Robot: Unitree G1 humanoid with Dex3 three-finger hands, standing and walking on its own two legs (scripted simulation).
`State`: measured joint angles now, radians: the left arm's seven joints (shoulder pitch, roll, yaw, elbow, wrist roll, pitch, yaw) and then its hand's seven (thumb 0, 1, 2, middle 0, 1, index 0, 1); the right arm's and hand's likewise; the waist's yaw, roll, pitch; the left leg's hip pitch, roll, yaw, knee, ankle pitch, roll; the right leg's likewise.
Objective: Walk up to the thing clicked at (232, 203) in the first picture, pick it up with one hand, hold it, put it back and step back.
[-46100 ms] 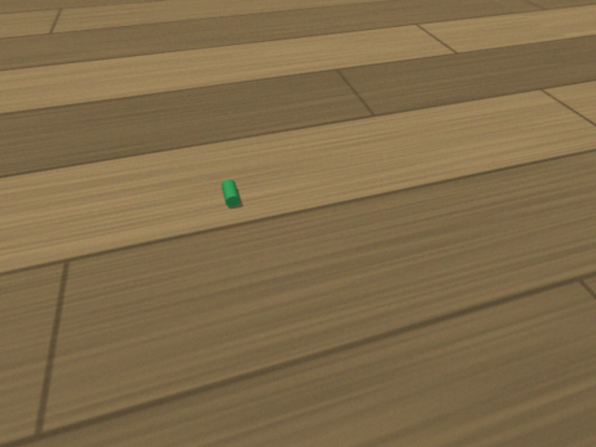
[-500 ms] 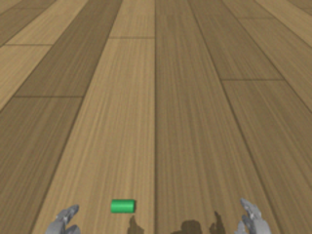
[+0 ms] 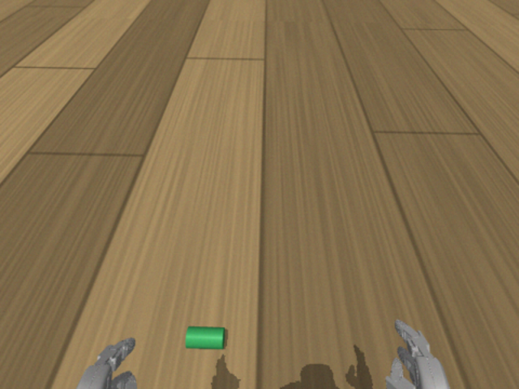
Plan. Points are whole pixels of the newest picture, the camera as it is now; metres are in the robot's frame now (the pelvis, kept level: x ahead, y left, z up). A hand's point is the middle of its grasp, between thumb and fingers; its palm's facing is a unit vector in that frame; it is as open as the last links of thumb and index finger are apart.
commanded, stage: home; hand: left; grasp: from above
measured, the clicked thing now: (205, 337) +0.45 +0.18 -0.68
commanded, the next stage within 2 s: stand in 1.48 s
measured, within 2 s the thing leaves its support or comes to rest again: neither
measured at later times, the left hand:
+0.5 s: hand out of the picture +0.16 +0.17 -0.05, palm faces +0.03 -0.98 -0.20, open 7.4 cm
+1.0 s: hand out of the picture +0.16 +0.18 -0.05, palm faces +0.03 -0.98 -0.20, open 7.4 cm
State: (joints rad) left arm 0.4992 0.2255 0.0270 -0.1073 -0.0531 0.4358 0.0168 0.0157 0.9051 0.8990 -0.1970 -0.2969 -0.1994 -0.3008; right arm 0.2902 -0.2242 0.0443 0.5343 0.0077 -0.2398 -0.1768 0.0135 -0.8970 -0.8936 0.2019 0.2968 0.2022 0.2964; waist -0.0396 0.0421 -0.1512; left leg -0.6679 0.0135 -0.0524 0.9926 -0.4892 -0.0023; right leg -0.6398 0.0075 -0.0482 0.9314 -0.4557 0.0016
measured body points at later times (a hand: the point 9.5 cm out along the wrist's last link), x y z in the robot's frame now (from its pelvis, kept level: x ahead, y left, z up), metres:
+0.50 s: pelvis +0.00 +0.00 +0.00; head +0.02 +0.00 +0.45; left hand +0.16 +0.23 -0.03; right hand +0.16 -0.25 -0.06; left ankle +0.00 +0.12 -0.68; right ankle +0.01 -0.12 -0.68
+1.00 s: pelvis +0.00 +0.00 +0.00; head +0.02 +0.00 +0.45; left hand +0.16 +0.23 -0.03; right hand +0.16 -0.25 -0.06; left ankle +0.00 +0.12 -0.68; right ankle +0.01 -0.12 -0.68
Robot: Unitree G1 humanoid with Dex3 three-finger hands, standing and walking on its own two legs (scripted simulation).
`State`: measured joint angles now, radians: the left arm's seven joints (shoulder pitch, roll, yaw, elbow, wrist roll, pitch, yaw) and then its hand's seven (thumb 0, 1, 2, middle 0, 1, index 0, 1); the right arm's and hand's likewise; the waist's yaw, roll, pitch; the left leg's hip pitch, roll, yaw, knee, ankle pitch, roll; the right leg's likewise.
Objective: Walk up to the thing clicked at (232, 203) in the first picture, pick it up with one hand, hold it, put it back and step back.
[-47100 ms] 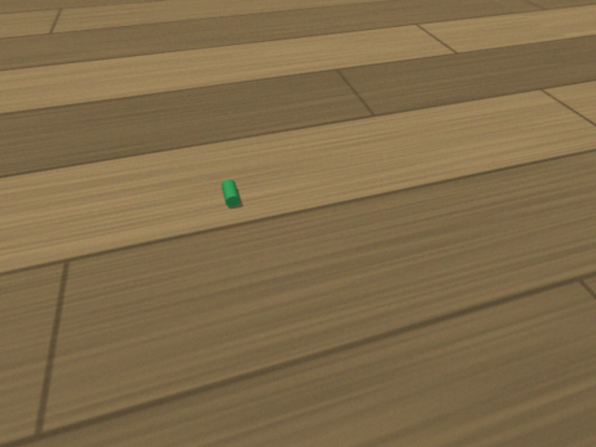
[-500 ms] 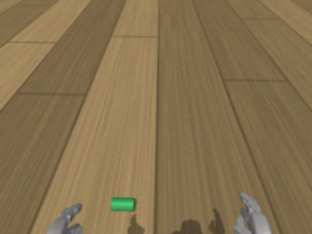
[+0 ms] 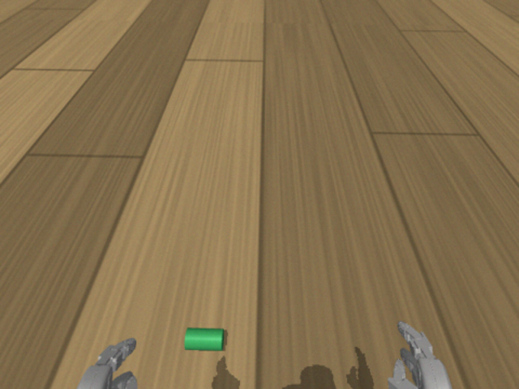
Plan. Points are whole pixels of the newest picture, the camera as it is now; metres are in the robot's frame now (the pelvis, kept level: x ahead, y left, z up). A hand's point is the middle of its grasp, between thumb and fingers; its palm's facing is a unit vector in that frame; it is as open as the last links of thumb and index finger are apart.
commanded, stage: home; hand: left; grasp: from above
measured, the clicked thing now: (204, 339) +0.45 +0.18 -0.68
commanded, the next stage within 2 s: stand in 0.48 s
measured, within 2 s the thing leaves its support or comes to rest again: neither
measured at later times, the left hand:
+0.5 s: hand out of the picture +0.16 +0.18 -0.04, palm faces +0.03 -0.98 -0.21, open 7.4 cm
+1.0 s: hand out of the picture +0.07 +0.24 -0.11, palm faces +0.03 -0.95 -0.32, open 7.4 cm
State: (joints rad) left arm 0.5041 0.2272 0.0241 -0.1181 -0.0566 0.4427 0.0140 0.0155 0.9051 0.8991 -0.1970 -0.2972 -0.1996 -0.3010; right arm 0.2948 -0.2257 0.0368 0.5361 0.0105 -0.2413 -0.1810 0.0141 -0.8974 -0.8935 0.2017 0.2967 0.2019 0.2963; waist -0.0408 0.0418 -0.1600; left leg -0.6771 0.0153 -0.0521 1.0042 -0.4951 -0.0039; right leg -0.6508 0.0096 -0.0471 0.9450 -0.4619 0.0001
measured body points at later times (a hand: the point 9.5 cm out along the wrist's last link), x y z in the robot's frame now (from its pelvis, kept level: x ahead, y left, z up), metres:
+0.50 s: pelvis +0.00 +0.00 +0.00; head +0.01 +0.01 +0.45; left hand +0.16 +0.23 -0.03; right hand +0.16 -0.24 -0.06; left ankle +0.00 +0.12 -0.68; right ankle +0.01 -0.12 -0.68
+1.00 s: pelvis +0.00 +0.01 +0.04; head +0.00 +0.02 +0.49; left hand +0.07 +0.29 -0.09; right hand +0.08 -0.27 -0.08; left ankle +0.00 +0.12 -0.68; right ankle +0.01 -0.12 -0.68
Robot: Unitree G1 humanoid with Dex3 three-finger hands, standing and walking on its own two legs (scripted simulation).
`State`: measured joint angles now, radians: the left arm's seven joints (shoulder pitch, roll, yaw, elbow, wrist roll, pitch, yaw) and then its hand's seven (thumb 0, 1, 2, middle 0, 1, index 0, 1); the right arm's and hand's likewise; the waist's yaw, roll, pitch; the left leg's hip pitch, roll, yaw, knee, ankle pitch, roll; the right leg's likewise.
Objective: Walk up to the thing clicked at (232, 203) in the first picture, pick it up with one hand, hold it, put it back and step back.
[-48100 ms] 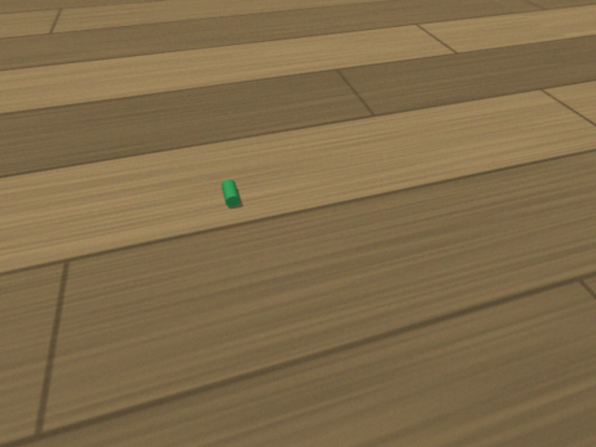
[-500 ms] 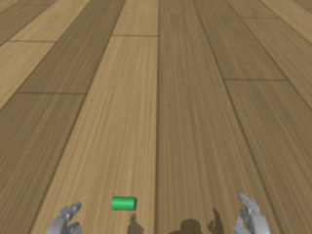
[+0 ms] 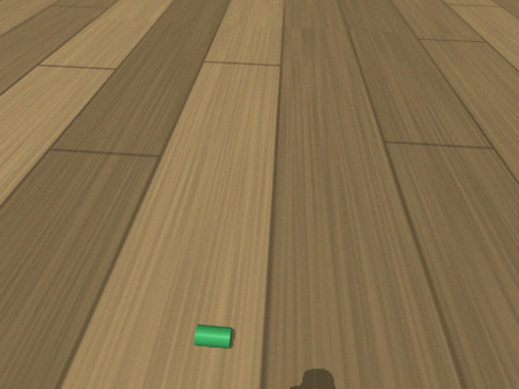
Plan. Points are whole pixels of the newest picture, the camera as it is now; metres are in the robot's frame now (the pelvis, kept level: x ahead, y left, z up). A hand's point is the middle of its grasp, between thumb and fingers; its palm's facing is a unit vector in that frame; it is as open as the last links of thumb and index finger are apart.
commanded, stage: stand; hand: left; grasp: from above
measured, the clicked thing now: (213, 336) +0.45 +0.17 -0.72
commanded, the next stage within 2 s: none
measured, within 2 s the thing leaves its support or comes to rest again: neither
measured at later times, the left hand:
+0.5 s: hand out of the picture +0.03 +0.24 -0.14, palm faces +0.04 -0.94 -0.34, open 7.4 cm
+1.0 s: hand out of the picture +0.06 +0.23 -0.14, palm faces +0.02 -0.95 -0.32, open 7.4 cm
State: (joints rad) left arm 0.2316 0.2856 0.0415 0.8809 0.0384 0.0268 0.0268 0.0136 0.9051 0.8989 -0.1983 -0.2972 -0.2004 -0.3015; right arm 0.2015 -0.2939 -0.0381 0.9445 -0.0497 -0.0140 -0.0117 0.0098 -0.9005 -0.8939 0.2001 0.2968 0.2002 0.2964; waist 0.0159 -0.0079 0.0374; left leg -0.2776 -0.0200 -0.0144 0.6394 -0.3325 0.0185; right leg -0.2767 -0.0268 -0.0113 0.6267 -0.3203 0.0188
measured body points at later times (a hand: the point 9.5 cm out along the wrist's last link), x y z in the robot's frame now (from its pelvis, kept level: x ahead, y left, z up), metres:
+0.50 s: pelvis -0.01 +0.00 +0.02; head -0.01 -0.01 +0.47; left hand +0.03 +0.29 -0.12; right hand +0.07 -0.28 -0.12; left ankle +0.01 +0.11 -0.73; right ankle +0.01 -0.13 -0.73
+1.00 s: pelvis +0.01 -0.01 +0.02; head +0.01 -0.02 +0.47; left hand +0.06 +0.28 -0.12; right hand +0.08 -0.30 -0.12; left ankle +0.01 +0.11 -0.73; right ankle +0.01 -0.13 -0.73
